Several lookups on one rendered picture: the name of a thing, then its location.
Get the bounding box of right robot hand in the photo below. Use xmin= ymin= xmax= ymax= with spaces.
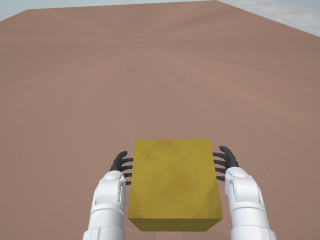
xmin=212 ymin=145 xmax=239 ymax=182

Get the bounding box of robot left forearm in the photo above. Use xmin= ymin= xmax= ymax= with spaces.
xmin=82 ymin=170 xmax=126 ymax=240

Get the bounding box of carton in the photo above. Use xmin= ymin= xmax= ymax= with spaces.
xmin=128 ymin=139 xmax=223 ymax=232

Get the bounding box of robot right forearm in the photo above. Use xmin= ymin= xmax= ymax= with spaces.
xmin=225 ymin=167 xmax=277 ymax=240

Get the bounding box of left robot hand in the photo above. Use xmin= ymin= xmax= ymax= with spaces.
xmin=110 ymin=151 xmax=134 ymax=185

